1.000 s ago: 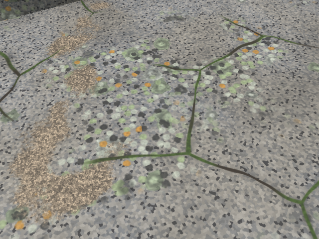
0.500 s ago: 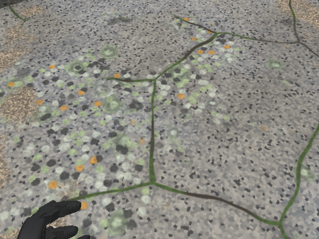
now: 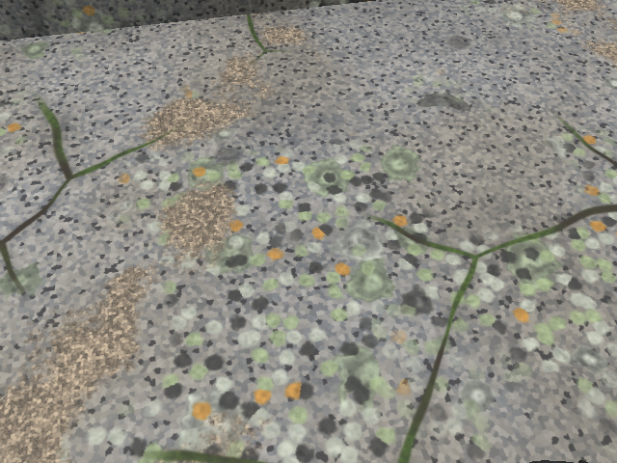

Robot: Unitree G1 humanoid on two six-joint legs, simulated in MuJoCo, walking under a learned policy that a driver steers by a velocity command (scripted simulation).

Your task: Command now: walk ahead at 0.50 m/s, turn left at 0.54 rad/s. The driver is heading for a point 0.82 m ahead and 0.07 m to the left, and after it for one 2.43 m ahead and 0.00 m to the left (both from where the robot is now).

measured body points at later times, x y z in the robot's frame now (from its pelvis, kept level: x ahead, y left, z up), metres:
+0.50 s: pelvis +0.30 +0.01 +0.01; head +0.33 +0.03 +0.45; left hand +0.47 +0.30 -0.07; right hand +0.42 -0.26 -0.10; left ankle +0.16 +0.09 -0.72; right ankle +0.47 -0.07 -0.72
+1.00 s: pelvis +0.56 +0.09 +0.01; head +0.59 +0.10 +0.46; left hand +0.46 +0.35 -0.12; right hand +0.87 -0.04 -0.06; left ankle +0.67 +0.25 -0.71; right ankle +0.47 -0.07 -0.72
